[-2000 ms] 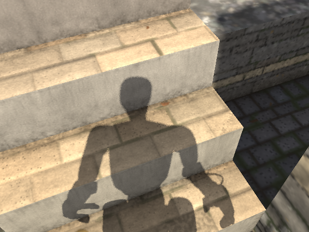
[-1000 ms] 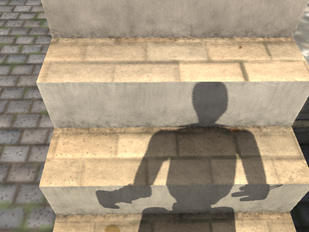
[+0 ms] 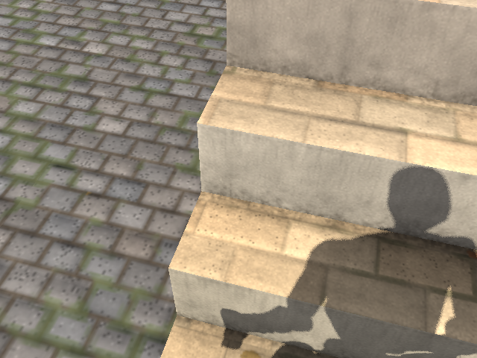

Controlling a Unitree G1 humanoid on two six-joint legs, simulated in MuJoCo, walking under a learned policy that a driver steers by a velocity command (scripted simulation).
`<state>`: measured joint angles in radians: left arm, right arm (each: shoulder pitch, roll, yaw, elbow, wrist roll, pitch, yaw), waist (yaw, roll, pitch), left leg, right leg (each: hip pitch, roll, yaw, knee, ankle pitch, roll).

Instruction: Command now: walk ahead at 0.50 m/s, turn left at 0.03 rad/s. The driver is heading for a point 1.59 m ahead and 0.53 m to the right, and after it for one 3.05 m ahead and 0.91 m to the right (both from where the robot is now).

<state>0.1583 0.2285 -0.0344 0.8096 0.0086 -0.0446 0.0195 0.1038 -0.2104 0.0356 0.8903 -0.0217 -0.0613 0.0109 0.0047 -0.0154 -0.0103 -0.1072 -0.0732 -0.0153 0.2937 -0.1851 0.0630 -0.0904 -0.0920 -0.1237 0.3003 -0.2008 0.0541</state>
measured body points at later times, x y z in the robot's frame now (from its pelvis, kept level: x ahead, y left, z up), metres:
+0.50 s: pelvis -0.02 +0.06 -0.01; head +0.02 +0.06 +0.44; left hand +0.01 +0.38 -0.13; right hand +0.08 -0.23 -0.14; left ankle -0.01 +0.21 -0.71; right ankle -0.03 -0.15 -0.75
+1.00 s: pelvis +0.00 +0.19 +0.00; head +0.02 +0.14 +0.44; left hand +0.10 +0.45 -0.12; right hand +0.05 -0.08 -0.16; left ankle +0.03 +0.33 -0.67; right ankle -0.01 +0.11 -0.75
